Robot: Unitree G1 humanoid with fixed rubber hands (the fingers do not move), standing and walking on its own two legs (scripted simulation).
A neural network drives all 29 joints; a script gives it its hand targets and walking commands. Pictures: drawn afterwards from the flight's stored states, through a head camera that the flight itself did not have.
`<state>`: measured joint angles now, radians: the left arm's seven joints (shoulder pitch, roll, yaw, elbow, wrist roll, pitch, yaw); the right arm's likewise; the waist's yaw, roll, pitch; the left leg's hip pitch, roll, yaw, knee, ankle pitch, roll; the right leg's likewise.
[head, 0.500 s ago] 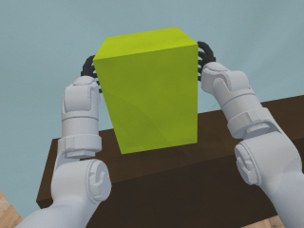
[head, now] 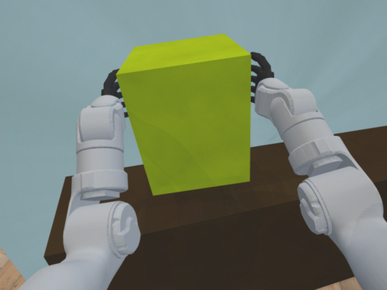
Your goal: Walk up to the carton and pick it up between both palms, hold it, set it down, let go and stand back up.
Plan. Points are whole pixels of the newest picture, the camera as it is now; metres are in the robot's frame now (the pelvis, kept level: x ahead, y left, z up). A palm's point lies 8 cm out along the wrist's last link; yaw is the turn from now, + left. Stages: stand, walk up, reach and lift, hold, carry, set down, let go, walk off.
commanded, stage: hold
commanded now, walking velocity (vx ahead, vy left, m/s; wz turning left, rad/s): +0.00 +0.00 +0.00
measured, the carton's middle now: (190, 111) +0.40 +0.00 +0.26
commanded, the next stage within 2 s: none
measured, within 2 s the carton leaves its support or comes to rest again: neither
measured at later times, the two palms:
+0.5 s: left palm (116, 104) +0.37 +0.14 +0.29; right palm (269, 93) +0.36 -0.15 +0.31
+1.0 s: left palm (113, 108) +0.38 +0.15 +0.28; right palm (261, 95) +0.37 -0.14 +0.30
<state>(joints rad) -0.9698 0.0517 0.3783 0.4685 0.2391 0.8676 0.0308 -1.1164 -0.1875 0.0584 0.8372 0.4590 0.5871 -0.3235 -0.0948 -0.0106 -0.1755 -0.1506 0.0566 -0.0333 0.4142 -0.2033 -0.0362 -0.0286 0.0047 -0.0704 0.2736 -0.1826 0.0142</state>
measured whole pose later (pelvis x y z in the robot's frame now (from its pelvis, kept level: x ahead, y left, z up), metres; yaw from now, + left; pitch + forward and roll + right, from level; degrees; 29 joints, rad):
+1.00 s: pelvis +0.00 +0.00 +0.00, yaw +0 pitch -4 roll -2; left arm -0.92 0.05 0.36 0.40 0.25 0.88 0.03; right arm -1.08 -0.18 0.09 0.80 0.49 0.58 -0.33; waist -0.11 0.00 -0.16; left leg -0.15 0.05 -0.03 0.43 -0.22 -0.03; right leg -0.01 0.00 -0.07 0.27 -0.19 0.02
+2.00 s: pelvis +0.00 +0.00 +0.00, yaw +0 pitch -2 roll -2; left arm -1.02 0.07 0.39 0.52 0.23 0.85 0.04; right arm -1.14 -0.18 0.06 0.88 0.44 0.59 -0.31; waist -0.08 0.00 -0.19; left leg -0.18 0.06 -0.04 0.41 -0.20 -0.04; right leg -0.06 0.01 -0.07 0.29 -0.18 0.01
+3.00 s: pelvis -0.01 +0.00 +0.00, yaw -1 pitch -2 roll -2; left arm -1.01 0.07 0.37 0.54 0.24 0.82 0.04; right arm -1.13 -0.19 0.05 0.87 0.45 0.59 -0.31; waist -0.09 0.00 -0.19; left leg -0.18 0.06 -0.03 0.40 -0.18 -0.03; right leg -0.07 0.01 -0.06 0.27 -0.16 0.01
